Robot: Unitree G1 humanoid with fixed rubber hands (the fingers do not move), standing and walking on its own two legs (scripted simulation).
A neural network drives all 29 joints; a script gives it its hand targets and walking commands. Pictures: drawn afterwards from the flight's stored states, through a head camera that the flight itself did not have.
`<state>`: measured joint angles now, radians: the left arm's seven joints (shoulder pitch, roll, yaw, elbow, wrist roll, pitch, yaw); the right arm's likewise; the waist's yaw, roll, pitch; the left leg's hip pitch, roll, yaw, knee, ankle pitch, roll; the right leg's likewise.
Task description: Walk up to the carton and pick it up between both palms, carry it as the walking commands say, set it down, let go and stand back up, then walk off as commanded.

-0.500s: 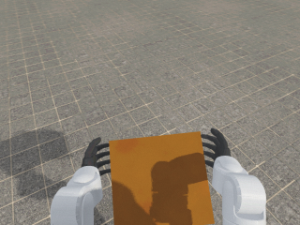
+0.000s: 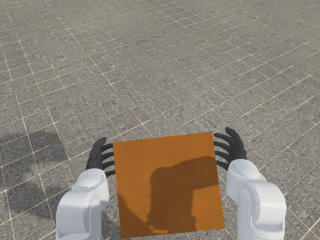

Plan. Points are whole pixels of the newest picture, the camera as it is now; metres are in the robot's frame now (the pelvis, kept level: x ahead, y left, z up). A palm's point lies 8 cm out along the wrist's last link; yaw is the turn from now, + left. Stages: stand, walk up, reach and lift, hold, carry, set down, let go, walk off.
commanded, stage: carry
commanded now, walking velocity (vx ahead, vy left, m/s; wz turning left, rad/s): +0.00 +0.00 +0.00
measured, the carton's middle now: (167, 175) +0.29 -0.02 +0.00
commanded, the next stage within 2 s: none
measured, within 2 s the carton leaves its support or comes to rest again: neither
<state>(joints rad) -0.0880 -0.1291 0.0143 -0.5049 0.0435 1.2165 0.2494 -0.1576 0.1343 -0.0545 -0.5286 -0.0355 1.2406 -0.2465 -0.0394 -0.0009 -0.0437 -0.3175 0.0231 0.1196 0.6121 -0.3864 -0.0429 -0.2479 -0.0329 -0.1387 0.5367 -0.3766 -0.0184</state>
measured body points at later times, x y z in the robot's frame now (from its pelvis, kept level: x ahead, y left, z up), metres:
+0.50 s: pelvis +0.28 +0.02 -0.03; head +0.30 +0.03 +0.42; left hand +0.54 +0.17 +0.04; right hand +0.54 -0.13 +0.05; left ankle +0.19 +0.09 -0.73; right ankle +0.12 -0.09 -0.69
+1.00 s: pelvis +0.63 +0.05 -0.04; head +0.67 +0.06 +0.41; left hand +0.91 +0.18 +0.00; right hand +0.91 -0.12 +0.01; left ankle +0.62 +0.11 -0.73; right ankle +0.43 -0.05 -0.64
